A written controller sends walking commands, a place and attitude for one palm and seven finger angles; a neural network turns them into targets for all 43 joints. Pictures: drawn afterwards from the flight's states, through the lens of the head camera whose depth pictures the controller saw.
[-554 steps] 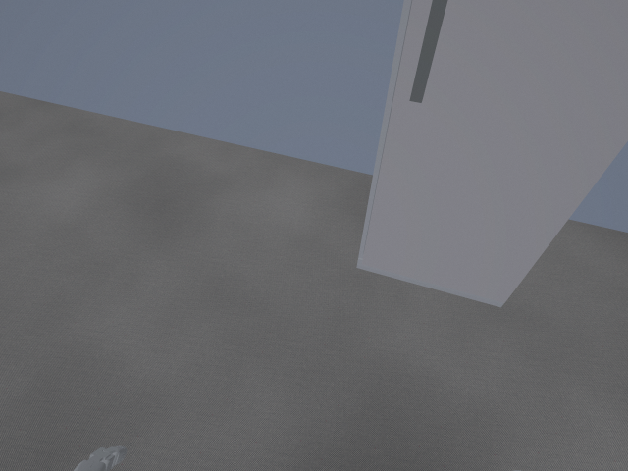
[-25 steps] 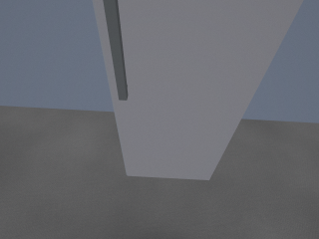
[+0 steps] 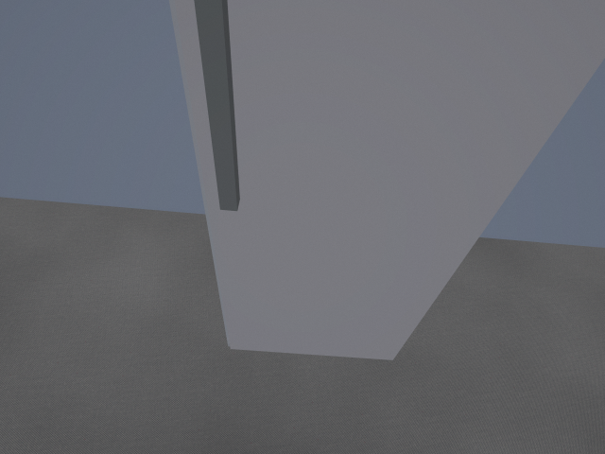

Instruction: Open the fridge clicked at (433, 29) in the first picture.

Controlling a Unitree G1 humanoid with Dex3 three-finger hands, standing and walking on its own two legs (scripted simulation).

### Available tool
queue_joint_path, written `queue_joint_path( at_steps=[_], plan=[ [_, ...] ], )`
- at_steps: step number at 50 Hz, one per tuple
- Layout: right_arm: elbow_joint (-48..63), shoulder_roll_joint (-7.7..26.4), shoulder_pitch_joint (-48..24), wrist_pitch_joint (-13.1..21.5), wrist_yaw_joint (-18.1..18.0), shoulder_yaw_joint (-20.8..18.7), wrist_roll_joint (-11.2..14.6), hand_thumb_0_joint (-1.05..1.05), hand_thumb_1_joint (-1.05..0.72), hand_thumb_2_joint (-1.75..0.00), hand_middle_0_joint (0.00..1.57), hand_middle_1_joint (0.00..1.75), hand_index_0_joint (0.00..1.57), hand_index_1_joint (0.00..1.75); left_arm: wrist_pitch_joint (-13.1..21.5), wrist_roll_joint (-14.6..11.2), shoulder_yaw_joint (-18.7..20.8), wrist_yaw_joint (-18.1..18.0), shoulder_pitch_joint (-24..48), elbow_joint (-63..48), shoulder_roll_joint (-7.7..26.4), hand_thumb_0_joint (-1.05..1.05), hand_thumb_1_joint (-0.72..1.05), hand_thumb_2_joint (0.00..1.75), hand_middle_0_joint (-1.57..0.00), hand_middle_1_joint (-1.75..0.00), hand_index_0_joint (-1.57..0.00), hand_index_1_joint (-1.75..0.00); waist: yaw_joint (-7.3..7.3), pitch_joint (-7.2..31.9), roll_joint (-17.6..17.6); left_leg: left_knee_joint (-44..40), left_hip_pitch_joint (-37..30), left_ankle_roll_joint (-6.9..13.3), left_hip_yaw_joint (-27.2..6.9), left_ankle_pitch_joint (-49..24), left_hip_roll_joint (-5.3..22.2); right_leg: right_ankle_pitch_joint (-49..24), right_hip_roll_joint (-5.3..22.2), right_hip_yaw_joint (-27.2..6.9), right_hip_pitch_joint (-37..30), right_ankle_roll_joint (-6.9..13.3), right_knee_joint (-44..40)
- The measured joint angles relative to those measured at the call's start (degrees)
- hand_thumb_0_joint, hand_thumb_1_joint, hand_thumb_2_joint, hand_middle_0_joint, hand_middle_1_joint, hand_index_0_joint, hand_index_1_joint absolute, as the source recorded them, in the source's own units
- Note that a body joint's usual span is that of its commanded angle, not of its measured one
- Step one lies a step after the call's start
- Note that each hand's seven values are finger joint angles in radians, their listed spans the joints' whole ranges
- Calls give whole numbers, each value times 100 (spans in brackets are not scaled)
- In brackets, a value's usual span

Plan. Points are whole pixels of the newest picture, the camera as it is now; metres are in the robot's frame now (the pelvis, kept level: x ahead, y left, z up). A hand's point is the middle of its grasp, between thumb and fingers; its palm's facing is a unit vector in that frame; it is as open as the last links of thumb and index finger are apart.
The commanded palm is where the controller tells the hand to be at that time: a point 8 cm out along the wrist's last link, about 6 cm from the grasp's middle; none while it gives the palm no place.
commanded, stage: come to a stop and stand still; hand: left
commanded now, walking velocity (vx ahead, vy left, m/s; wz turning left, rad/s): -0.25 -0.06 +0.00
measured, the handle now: (222, 70) +0.48 +0.16 +0.26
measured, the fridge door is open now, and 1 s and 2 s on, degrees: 0 0 0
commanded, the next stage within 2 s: look again from close up in 1.48 s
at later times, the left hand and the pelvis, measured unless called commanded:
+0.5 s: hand out of the picture +0.08 +0.17 -0.17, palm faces +0.09 -0.98 -0.20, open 7.3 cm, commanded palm none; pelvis +0.02 -0.01 +0.00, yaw +2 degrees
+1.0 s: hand out of the picture -0.07 +0.16 -0.16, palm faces +0.06 -0.98 -0.17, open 7.4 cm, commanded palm none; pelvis -0.03 +0.00 +0.01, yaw +1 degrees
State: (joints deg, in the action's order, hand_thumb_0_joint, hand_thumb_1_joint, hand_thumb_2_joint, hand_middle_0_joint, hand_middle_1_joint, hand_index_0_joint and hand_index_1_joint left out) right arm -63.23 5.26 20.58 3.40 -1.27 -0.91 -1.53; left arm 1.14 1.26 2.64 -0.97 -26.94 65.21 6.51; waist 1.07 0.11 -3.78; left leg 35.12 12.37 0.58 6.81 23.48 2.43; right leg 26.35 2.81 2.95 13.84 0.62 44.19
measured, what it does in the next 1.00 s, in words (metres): steps on the spot: right foot, then left foot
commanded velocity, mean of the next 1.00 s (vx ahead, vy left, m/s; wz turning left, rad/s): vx -0.07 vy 0.01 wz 0.00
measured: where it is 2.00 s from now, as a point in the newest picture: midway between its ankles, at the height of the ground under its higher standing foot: outside the picture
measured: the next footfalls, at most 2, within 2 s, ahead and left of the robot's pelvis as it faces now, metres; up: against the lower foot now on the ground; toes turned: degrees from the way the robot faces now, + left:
right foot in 0.20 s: +0.13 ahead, -0.12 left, +0.00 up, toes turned -6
left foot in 0.54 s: +0.05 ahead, +0.10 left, +0.00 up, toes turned +4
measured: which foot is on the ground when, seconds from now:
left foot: down 0.00-0.24, up 0.26-0.52, down 0.54-1.00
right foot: up 0.00-0.18, down 0.20-0.56, up 0.58-0.84, down 0.86-1.00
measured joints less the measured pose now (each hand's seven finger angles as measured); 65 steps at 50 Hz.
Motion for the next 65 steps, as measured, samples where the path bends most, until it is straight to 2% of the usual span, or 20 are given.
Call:
queue_joint_path(
  at_steps=[2, 4, 7, 10, 12, 15, 17, 19, 23, 26, 28, 31, 34, 36, 38, 41, 43, 44, 48, 65],
  plan=[
    [49, -30, -7, 97, -91, 37, -8, 0, -91, -90, 20, 30, 20, 30, -68, 3, -19, -4, 145, 56, -1, 1, 91, 90, -20, -30, -20, -30, -101, -56, 49, -226, -216, 34, 56, -27, 28, 255, -58, 55, 467, 42, 1017],
    [46, -96, 16, 95, -144, 86, -22, 0, -91, -90, 20, 30, 20, 30, -97, -4, -5, -16, 408, -4, 38, 1, 91, 90, -20, -30, -20, -30, -183, -153, 87, -524, -414, 0, 33, -139, 27, 245, -48, 169, 771, 14, 1150],
    [-32, -183, 39, 4, -171, 136, -8, 0, -90, -90, 20, 30, 20, 30, -103, -13, 8, -42, 905, -253, 92, 1, 91, 90, -20, -30, -20, -30, -204, -361, 145, -832, -609, -55, -43, -262, -15, -358, 12, 240, 926, -58, 248],
    [-91, -240, 53, -131, -160, 103, 38, 0, -90, -90, 20, 30, 20, 30, -106, 14, 65, -86, 1193, -439, 299, 3, 95, 90, -20, -30, -20, -30, -168, -549, 172, -705, -676, -144, -63, -115, -48, -1459, 38, 285, 792, -99, -923],
    [-108, -196, 20, -230, -142, 28, 74, 0, -90, -90, 20, 30, 20, 30, -40, 20, 102, -87, 1323, -541, 373, 3, 95, 90, -20, -30, -20, -30, -147, -620, 309, -282, -535, -188, -116, 101, 36, -1422, -14, 356, 750, 39, -933],
    [-53, -74, -185, -375, -139, -92, 151, 0, -90, -90, 20, 30, 20, 30, 21, 11, 106, -112, 1544, -687, 422, 2, 94, 90, -20, -30, -20, -30, -178, -710, 391, 1115, 104, -128, -340, 667, -61, -1128, 33, 464, 787, 204, -767],
    [0, 22, -402, -451, -138, -144, 157, 1, -90, -90, 20, 30, 20, 30, 2, 17, 106, -158, 1666, -781, 416, 2, 94, 90, -20, -30, -20, -30, -119, -758, 347, 1986, 512, -112, -432, 901, -174, -1186, 58, 463, 754, 222, -852],
    [87, 125, -628, -486, -123, -180, 146, 1, -90, -90, 20, 30, 20, 30, -52, 32, 96, -187, 1742, -849, 383, 1, 93, 90, -20, -30, -20, -30, -75, -765, 295, 2282, 771, -119, -460, 899, -223, -1304, 60, 450, 720, 221, -986],
    [301, 294, -962, -484, -89, -215, 101, 1, -91, -90, 20, 30, 20, 30, -159, 66, 58, -165, 1763, -926, 315, 1, 92, 90, -20, -30, -20, -30, -38, -641, 162, 1695, 860, -171, -397, 550, -202, -1485, 56, 436, 721, 175, -1157],
    [447, 342, -1051, -402, -67, -198, 92, 1, -92, -90, 20, 30, 20, 30, -211, 52, 82, -155, 1703, -941, 343, 0, 93, 90, -20, -30, -20, -30, -19, -508, 50, 562, 523, -177, -304, -57, -176, -1516, 42, 424, 785, 106, -1068],
    [505, 312, -1031, -326, -67, -183, 75, 1, -92, -90, 19, 30, 19, 30, -283, 10, 95, -128, 1651, -914, 392, 0, 93, 90, -20, -30, -20, -30, -25, -441, -51, 41, 310, -52, -255, -426, -202, -1362, 55, 374, 856, 45, -835],
    [553, 190, -907, -337, -70, -93, 6, 0, -91, -90, 19, 30, 19, 30, -419, -4, 121, -104, 1567, -827, 453, 0, 93, 90, -20, -30, -20, -30, 15, -321, -170, -133, 205, 191, -186, -571, -269, -421, -72, -6, 983, -22, -118],
    [539, 180, -803, -345, -137, -71, 2, 0, -93, -90, 20, 30, 20, 30, -416, 28, 102, -65, 1433, -765, 416, 0, 93, 90, -20, -30, -20, -30, 64, -190, -100, -547, 124, 263, -178, -847, -317, -410, -151, -253, 1007, -60, 587],
    [526, 213, -777, -346, -128, -55, 12, 0, -94, -90, 20, 30, 20, 30, -388, 28, 77, -60, 1312, -719, 378, 0, 92, 90, -20, -30, -20, -30, 94, -132, -54, -771, 121, 288, -147, -1011, -365, -457, -128, -329, 883, -112, 707],
    [517, 236, -777, -336, -120, -53, 17, 0, -94, -90, 20, 30, 20, 30, -369, 32, 42, -59, 1186, -651, 340, 0, 92, 90, -20, -30, -20, -30, 103, -110, -13, -927, 145, 308, -100, -1137, -410, -384, -68, -324, 638, -155, 462],
    [508, 260, -782, -307, -98, -56, 18, 0, -94, -90, 20, 30, 20, 30, -345, 19, -24, -58, 1021, -524, 283, 0, 92, 90, -20, -30, -20, -30, 67, -113, 54, -1019, 237, 312, -28, -1255, -449, -272, 3, -252, 113, -188, -474],
    [473, 259, -764, -283, -76, -52, 48, 0, -94, -90, 20, 30, 20, 30, -275, 13, -69, -67, 929, -434, 267, 0, 91, 90, -20, -30, -20, -30, 53, -123, 54, -940, 351, 280, 30, -1268, -477, -698, 34, -250, -297, -174, -1398],
    [420, 296, -786, -283, -88, -78, 77, 0, -94, -90, 20, 30, 20, 30, -241, 10, -90, -84, 925, -348, 214, 0, 91, 90, -20, -30, -20, -30, 46, -168, 159, -891, 374, 254, 20, -1264, -411, -765, -28, -233, -355, -146, -1547],
    [242, 401, -692, -309, -61, -71, 98, 0, -94, -90, 20, 30, 20, 30, -142, -25, -207, -85, 784, -191, 93, 1, 91, 90, -20, -30, -20, -30, -62, -211, 377, -1060, 254, 174, -92, -1430, -291, -904, -171, -126, -513, -66, -1761],
    [-326, -31, 11, -426, -28, 93, 53, 1, -91, -90, 20, 30, 20, 30, -106, -78, -274, -79, 658, -75, -69, 0, 91, 90, -20, -30, -20, -30, -127, -108, 226, -1057, 318, 37, -267, -1605, -121, -1075, -360, 34, -526, 91, -1850]
  ],
)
